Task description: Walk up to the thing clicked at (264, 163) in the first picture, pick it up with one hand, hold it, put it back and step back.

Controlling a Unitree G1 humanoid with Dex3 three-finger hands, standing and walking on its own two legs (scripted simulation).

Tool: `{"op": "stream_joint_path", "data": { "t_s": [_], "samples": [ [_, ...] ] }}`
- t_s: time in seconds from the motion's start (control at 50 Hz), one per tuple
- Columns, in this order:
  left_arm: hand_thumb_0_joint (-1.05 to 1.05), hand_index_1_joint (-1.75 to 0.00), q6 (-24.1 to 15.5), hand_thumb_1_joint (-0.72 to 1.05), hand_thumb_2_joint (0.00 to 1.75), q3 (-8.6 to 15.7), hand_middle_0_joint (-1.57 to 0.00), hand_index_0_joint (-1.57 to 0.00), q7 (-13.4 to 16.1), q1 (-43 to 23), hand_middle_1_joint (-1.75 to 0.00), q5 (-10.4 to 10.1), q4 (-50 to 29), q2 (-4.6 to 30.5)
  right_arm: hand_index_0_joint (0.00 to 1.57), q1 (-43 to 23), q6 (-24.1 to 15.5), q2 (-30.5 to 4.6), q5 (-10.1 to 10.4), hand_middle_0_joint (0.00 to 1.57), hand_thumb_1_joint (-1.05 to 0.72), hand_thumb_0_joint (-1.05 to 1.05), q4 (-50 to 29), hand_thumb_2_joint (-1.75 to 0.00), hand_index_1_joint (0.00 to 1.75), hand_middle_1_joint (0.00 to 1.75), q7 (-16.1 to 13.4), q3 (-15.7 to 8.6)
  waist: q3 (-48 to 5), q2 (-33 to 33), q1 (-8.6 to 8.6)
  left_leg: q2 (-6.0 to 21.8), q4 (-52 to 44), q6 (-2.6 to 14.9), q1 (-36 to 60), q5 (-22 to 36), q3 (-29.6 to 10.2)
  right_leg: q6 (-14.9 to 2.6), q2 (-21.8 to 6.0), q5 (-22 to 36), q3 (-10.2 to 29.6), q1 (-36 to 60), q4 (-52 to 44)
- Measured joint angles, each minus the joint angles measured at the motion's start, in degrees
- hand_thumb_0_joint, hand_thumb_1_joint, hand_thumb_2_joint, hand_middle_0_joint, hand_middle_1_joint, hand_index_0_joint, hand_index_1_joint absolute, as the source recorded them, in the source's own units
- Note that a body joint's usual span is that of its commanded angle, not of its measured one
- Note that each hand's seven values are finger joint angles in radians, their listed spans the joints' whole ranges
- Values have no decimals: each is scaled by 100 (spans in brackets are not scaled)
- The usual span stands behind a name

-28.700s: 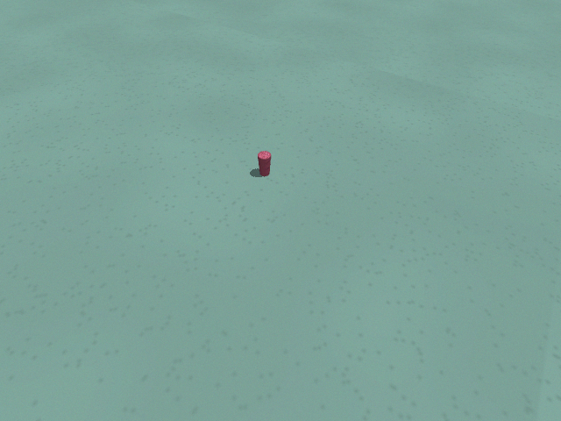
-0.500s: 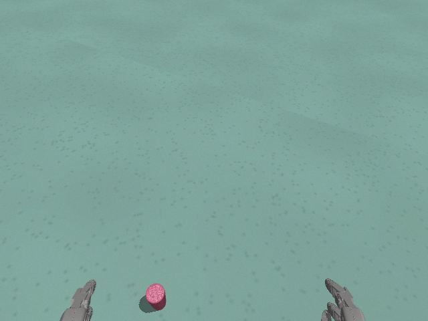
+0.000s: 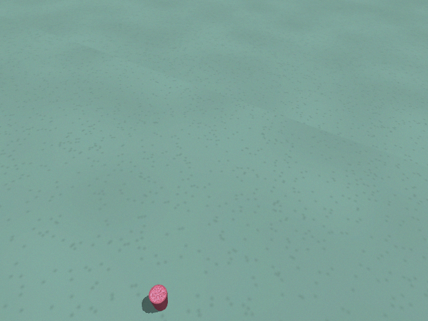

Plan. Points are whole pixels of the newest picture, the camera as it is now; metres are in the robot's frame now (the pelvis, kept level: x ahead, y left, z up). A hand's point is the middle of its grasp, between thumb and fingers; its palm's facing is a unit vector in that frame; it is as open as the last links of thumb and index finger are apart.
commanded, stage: stand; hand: left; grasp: from the side
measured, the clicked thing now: (159, 299) +0.40 +0.20 -0.69
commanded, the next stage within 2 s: step back in 1.86 s
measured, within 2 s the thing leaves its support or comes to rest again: neither
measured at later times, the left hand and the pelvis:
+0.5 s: hand out of the picture +0.02 +0.26 -0.14, palm faces -0.02 -0.94 -0.35, open 7.4 cm; pelvis -0.02 +0.01 +0.02, yaw +0 degrees
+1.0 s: hand out of the picture +0.06 +0.24 -0.14, palm faces -0.04 -0.94 -0.33, open 7.4 cm; pelvis +0.00 -0.01 +0.02, yaw -1 degrees
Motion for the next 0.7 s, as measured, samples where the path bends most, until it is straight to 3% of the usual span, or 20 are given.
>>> {"op": "stream_joint_path", "data": {
  "t_s": [0.28, 0.7],
  "samples": [
    [1, -30, -4, 91, 90, -107, -20, -20, -46, -252, -30, -58, 1234, -61, 21, -201, 44, 116, 98, 21, -90, 1, 867, -90, 30, 30, 30, 144, 97, 65, 42, -140, -1322, 88, 838, 743, 74, 95, -113, 734, 40, 804, -1272],
    [1, -30, -83, 91, 90, -123, -20, -20, -67, -324, -30, -66, 1700, -59, 20, -380, 74, -75, 160, 20, -90, 1, 1199, -90, 30, 30, 87, 105, 109, 179, 1, -36, -1677, -18, 925, 993, 22, 16, 0, 950, -14, 878, -1591]
  ]
}}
